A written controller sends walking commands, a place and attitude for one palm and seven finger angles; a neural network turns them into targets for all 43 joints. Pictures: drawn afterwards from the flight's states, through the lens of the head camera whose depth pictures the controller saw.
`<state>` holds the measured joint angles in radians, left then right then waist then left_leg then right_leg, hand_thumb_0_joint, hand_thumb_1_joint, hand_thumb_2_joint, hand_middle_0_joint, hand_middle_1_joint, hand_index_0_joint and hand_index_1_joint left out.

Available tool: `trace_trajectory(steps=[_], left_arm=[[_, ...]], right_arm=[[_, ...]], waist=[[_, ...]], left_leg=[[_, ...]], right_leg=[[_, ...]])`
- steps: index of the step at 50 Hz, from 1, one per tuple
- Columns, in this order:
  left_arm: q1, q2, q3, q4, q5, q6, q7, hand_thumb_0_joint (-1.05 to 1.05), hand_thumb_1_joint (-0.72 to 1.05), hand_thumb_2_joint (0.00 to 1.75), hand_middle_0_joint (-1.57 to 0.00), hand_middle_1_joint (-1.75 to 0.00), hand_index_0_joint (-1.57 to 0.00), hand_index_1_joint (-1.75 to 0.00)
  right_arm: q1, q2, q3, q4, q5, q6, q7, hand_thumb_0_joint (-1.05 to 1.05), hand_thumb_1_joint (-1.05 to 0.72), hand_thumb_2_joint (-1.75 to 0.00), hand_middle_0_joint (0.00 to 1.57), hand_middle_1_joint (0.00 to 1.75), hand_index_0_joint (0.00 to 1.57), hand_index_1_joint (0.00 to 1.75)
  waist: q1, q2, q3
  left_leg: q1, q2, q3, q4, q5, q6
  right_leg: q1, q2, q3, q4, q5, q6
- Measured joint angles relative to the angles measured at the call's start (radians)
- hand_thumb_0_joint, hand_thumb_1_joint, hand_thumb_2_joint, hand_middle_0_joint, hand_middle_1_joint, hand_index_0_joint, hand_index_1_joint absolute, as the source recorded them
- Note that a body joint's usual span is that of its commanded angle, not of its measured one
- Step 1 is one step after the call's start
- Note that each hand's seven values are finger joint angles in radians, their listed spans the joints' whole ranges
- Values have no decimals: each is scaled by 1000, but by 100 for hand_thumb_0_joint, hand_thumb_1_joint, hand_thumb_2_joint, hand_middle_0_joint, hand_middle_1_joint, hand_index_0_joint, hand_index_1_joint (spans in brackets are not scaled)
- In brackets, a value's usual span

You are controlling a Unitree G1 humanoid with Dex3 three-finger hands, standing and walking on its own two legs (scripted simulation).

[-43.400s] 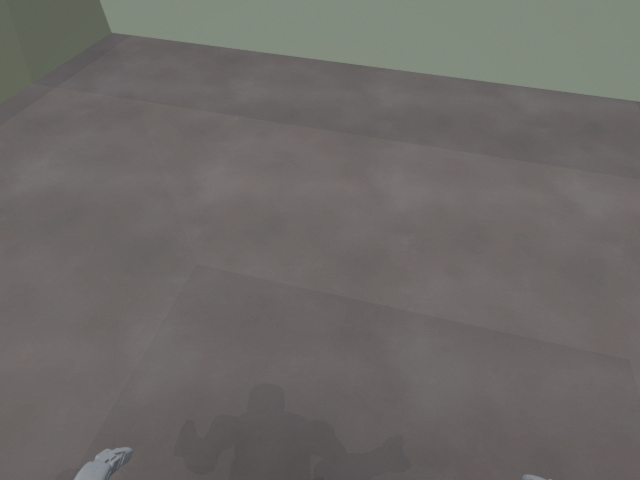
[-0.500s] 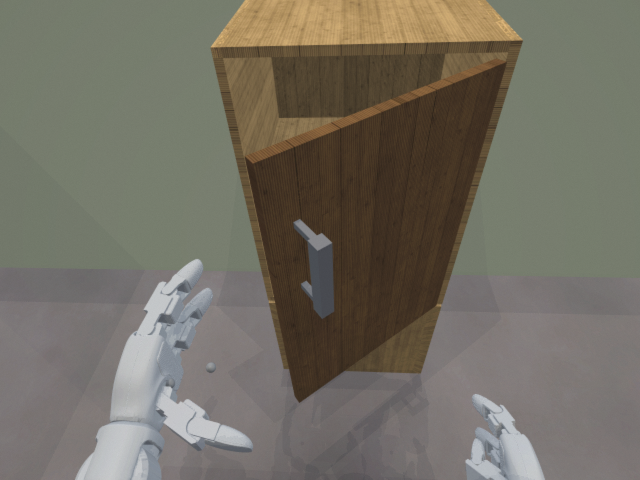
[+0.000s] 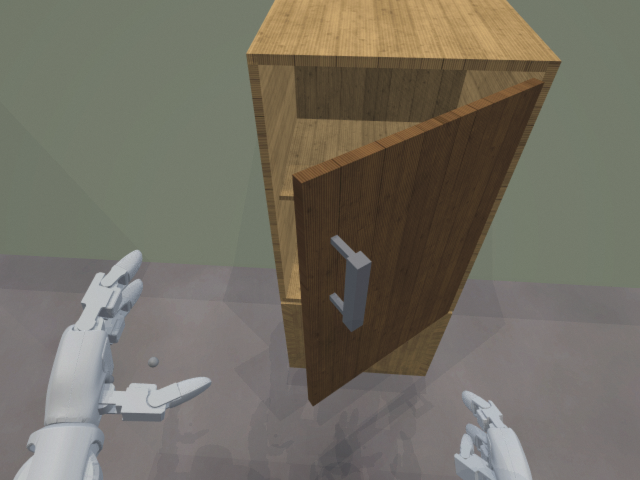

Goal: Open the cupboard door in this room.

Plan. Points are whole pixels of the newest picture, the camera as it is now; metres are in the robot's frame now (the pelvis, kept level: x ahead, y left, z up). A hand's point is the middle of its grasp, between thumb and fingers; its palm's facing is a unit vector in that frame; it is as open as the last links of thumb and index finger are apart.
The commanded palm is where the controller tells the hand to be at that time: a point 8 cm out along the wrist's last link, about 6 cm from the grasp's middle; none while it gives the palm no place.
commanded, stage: draw the hand back to the body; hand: left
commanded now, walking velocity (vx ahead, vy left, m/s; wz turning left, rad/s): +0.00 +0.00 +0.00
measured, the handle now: (346, 284) +0.35 +0.01 +0.07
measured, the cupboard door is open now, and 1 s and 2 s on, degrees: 38 38 38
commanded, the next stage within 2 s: step back with the hand held close in 0.76 s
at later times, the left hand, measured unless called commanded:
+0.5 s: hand (68, 328) +0.20 +0.26 +0.16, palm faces +0.47 -0.78 -0.41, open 8.0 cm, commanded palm +0.14 +0.30 +0.17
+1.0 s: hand (93, 327) +0.20 +0.24 +0.17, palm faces +0.43 -0.78 -0.46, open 7.4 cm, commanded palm +0.14 +0.27 +0.18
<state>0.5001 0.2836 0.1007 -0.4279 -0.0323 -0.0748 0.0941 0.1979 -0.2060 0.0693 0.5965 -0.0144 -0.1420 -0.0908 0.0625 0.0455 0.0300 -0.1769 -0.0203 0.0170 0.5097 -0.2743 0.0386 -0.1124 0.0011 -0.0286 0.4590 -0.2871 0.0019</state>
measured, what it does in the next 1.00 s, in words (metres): stands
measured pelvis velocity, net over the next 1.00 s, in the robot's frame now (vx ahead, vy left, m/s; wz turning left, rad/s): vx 0.00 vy -0.03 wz -0.01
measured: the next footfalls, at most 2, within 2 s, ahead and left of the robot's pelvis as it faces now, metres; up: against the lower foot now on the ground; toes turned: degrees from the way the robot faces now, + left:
none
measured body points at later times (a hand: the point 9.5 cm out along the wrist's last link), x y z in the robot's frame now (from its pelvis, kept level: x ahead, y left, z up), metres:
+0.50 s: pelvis +0.01 +0.00 +0.01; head -0.01 -0.02 +0.46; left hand +0.17 +0.30 +0.19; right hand +0.19 -0.23 -0.08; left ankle +0.00 +0.09 -0.74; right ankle -0.02 -0.12 -0.74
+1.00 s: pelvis +0.00 -0.03 +0.01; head +0.00 -0.05 +0.46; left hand +0.17 +0.28 +0.19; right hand +0.19 -0.25 -0.08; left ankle +0.00 +0.09 -0.74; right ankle -0.02 -0.12 -0.74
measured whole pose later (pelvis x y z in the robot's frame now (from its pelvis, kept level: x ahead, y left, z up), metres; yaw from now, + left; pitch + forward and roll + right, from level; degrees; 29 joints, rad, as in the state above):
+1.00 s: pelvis +0.00 -0.03 +0.01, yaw -1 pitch -3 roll -1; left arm 0.46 0.36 0.38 -0.37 -0.05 -0.15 0.10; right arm 0.16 -0.23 0.02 0.63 0.00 -0.08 -0.08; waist 0.05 0.08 0.03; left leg -0.16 0.02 0.01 0.43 -0.23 0.01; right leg -0.08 0.05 -0.03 0.34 -0.22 -0.03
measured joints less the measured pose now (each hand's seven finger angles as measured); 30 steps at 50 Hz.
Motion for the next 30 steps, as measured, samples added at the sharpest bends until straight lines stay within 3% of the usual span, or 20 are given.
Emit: trace_trajectory(steps=[9, 22, 30], left_arm=[[3, 37, 93, -28, 2, -9, 14, 0, 25, 62, -19, -30, -19, -30], [-37, 78, 247, 27, -17, -10, 26, 1, 69, 82, -20, -30, -21, -30], [-42, 41, 219, 50, -18, -13, 23, 1, 85, 88, -21, -30, -21, -30]], right_arm=[[-1, 0, -10, 21, -3, 18, 15, 1, -90, -90, 20, 30, 21, 30], [-7, -18, -41, 45, 5, 43, 13, 1, -90, -90, 20, 30, 21, 30], [-12, -28, -52, 54, 6, 43, 14, 1, -90, -90, 20, 30, 21, 30]], waist=[[2, -1, -3], [11, 6, 1], [9, 15, 7]], left_leg=[[54, -11, 14, -73, 25, 8], [76, 3, 10, -100, 38, -3], [81, 10, 3, -112, 50, -12]], right_leg=[[47, -11, 14, -65, 25, 10], [75, 4, 12, -106, 46, -1], [78, 12, 5, -113, 53, -12]])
